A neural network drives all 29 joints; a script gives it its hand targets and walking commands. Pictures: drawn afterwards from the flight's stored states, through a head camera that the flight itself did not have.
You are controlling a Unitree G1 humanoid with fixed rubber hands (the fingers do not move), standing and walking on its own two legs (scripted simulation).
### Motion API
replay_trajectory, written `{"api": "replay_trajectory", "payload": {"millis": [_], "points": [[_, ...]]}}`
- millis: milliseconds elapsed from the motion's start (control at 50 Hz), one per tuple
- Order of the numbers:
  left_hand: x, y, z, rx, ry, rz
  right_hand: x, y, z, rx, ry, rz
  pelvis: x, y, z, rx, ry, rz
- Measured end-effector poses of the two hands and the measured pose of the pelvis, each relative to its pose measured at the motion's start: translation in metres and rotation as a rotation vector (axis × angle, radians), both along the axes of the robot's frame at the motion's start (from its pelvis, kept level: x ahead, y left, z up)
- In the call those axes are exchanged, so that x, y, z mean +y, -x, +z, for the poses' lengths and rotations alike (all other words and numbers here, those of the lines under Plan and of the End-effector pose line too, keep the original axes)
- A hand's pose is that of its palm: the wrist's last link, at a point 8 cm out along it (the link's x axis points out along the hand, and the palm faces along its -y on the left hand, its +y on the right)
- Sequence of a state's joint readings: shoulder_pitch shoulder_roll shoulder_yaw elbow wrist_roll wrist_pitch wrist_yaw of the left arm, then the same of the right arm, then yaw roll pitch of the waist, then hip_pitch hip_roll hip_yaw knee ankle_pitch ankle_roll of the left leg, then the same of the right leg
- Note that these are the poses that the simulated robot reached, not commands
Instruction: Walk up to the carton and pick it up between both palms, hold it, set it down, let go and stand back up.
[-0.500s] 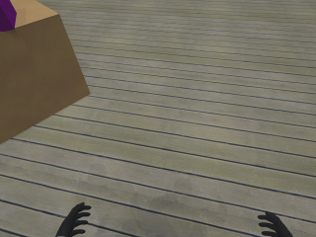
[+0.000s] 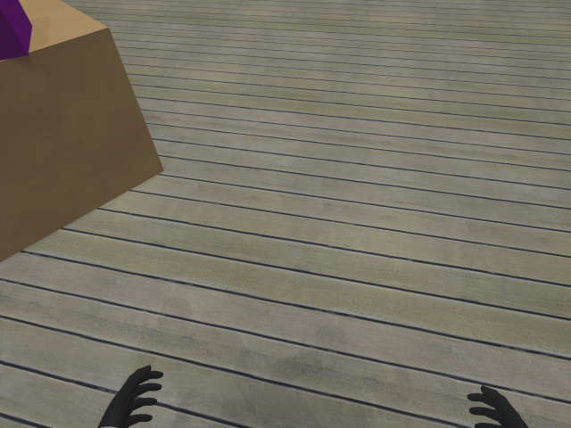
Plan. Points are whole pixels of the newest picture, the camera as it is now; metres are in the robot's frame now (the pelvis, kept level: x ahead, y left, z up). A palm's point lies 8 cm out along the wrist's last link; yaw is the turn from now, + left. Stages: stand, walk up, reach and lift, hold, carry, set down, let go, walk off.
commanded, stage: stand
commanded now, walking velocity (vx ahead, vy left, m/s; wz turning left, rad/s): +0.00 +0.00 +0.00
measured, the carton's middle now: out of the picture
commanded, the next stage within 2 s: none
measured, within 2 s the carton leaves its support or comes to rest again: neither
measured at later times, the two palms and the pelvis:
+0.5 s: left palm out of the picture +0.14 +0.27 -0.06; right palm out of the picture +0.10 -0.28 -0.09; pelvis -0.02 +0.00 +0.00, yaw +0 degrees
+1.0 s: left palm out of the picture +0.12 +0.27 -0.06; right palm out of the picture +0.09 -0.28 -0.09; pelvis -0.03 +0.00 +0.00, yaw +0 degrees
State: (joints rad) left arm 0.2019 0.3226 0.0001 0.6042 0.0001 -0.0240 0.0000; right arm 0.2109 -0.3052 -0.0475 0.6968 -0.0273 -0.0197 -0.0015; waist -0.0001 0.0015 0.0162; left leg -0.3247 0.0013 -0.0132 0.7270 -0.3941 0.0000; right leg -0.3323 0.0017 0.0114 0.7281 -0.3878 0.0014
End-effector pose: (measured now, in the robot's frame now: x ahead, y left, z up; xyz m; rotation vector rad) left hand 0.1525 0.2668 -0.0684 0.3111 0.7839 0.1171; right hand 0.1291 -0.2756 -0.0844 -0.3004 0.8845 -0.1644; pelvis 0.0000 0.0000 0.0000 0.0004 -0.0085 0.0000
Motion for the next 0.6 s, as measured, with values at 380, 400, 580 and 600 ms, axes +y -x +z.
{"api": "replay_trajectory", "payload": {"millis": [380,400,580,600], "points": [[0.000,0.012,0.003,-0.019,-0.001,0.000,-0.002,0.018,-0.002,0.011,0.000,-0.008,0.000,0.013,0.000,-0.019,0.000,0.000],[0.000,0.013,0.003,-0.020,-0.001,0.000,-0.002,0.019,-0.002,0.011,0.000,-0.009,0.000,0.014,0.000,-0.020,0.000,0.000],[0.000,0.018,0.004,-0.029,-0.001,0.000,-0.002,0.028,-0.004,0.018,-0.001,-0.012,0.000,0.020,0.000,-0.029,-0.001,0.000],[0.000,0.019,0.005,-0.030,-0.001,0.000,-0.002,0.029,-0.004,0.019,-0.001,-0.012,0.000,0.021,0.000,-0.030,-0.001,0.000]]}}
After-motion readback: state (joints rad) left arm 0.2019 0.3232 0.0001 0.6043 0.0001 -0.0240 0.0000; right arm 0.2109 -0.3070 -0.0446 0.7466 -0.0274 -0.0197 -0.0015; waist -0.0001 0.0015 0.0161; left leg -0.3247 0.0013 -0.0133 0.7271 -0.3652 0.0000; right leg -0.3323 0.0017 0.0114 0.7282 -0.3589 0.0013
